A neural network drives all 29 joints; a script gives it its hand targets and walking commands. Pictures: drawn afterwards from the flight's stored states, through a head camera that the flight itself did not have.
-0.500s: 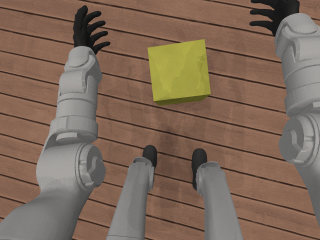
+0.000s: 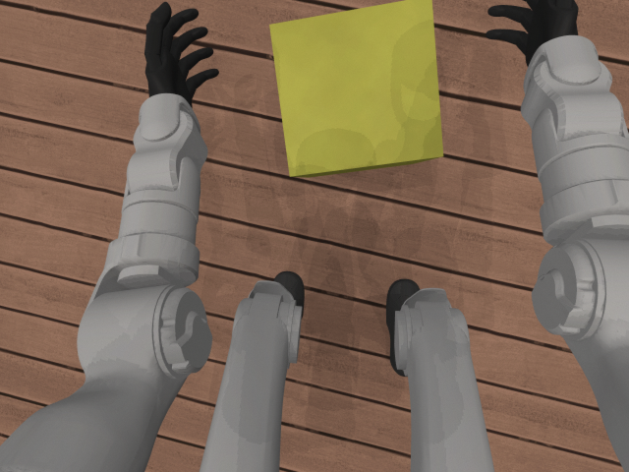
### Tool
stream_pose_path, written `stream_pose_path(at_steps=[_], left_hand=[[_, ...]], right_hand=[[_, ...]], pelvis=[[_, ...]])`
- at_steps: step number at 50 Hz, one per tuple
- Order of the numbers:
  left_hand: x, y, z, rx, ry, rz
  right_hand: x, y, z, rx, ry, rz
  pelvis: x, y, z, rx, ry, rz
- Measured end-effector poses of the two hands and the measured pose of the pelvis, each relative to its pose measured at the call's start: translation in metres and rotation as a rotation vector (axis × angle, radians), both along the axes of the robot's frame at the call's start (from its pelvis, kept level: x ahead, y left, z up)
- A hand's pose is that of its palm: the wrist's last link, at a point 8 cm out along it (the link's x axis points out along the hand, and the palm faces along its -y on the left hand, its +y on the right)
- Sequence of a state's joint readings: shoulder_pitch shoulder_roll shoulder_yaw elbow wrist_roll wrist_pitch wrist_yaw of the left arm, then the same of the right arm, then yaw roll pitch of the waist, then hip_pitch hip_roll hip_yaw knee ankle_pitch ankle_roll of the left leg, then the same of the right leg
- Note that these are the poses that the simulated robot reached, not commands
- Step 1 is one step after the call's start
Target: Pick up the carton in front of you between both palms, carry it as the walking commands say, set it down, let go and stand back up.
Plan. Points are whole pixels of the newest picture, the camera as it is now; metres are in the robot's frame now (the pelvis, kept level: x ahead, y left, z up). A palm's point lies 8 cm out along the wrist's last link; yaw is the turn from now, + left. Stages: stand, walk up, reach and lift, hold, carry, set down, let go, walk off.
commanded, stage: reach and lift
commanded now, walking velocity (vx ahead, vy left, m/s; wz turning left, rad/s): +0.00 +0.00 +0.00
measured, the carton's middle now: (355, 108) +0.53 -0.02 -0.41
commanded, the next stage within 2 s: none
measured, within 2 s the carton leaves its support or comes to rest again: leaves its support in 1.34 s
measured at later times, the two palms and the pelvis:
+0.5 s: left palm (233, 119) +0.50 +0.17 -0.34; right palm (480, 88) +0.54 -0.19 -0.34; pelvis -0.04 +0.00 -0.15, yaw +0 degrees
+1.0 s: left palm (251, 115) +0.51 +0.14 -0.34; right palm (459, 88) +0.54 -0.16 -0.34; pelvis -0.05 +0.00 -0.16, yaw +0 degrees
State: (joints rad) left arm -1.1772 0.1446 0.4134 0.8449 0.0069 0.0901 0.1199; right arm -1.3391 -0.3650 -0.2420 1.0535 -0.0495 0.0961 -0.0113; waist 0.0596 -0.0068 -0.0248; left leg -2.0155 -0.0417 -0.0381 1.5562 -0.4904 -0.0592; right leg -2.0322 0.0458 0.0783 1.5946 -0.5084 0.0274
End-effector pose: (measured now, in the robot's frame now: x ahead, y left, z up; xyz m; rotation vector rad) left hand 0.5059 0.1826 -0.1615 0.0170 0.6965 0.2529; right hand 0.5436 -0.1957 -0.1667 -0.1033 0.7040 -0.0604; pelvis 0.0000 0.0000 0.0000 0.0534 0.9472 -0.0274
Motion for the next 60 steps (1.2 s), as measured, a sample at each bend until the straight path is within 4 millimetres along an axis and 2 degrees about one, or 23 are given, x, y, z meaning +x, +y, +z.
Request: stream_pose_path(at_steps=[5, 11, 18, 22, 25, 29, 34, 42, 46, 50, 60], left_hand=[[-0.002, 0.000, -0.051, 0.001, -0.007, -0.008], [-0.001, -0.002, -0.091, -0.006, 0.000, -0.012], [0.000, -0.009, -0.136, -0.020, 0.036, -0.029], [-0.001, -0.011, -0.164, -0.024, 0.054, -0.038], [-0.001, -0.012, -0.177, -0.021, 0.057, -0.040], [0.003, -0.011, -0.184, -0.019, 0.045, -0.040], [0.007, -0.011, -0.180, -0.019, 0.020, -0.040], [0.001, -0.016, -0.175, -0.030, 0.033, -0.049], [0.000, -0.023, -0.175, -0.041, 0.031, -0.063], [0.003, -0.041, -0.175, -0.063, 0.026, -0.082], [0.008, -0.037, -0.173, -0.069, 0.049, -0.084]], right_hand=[[-0.002, -0.005, -0.050, -0.006, -0.020, -0.006], [0.000, -0.003, -0.087, 0.004, -0.021, -0.004], [-0.002, 0.004, -0.132, 0.015, 0.020, 0.002], [-0.005, 0.004, -0.161, 0.013, 0.034, -0.002], [-0.006, 0.004, -0.175, 0.012, 0.034, -0.002], [-0.002, 0.006, -0.181, 0.010, 0.016, 0.005], [0.005, 0.013, -0.175, 0.015, -0.012, 0.016], [-0.003, 0.020, -0.171, 0.023, 0.009, 0.017], [-0.006, 0.025, -0.171, 0.030, 0.011, 0.029], [-0.006, 0.035, -0.171, 0.034, 0.015, 0.039], [-0.004, 0.037, -0.169, 0.046, 0.050, 0.067]], pelvis=[[-0.018, 0.002, -0.052, 0.000, -0.059, 0.001], [-0.036, 0.002, -0.101, 0.002, -0.150, 0.000], [-0.045, 0.001, -0.134, 0.001, -0.225, 0.003], [-0.045, 0.000, -0.147, -0.001, -0.267, 0.008], [-0.042, -0.001, -0.153, -0.002, -0.296, 0.008], [-0.037, -0.001, -0.161, -0.002, -0.310, 0.010], [-0.034, -0.001, -0.167, -0.001, -0.308, 0.011], [-0.038, 0.000, -0.165, -0.001, -0.298, 0.012], [-0.043, 0.000, -0.162, -0.003, -0.307, 0.012], [-0.046, 0.000, -0.160, -0.005, -0.322, 0.010], [-0.040, -0.002, -0.167, -0.005, -0.332, 0.006]])
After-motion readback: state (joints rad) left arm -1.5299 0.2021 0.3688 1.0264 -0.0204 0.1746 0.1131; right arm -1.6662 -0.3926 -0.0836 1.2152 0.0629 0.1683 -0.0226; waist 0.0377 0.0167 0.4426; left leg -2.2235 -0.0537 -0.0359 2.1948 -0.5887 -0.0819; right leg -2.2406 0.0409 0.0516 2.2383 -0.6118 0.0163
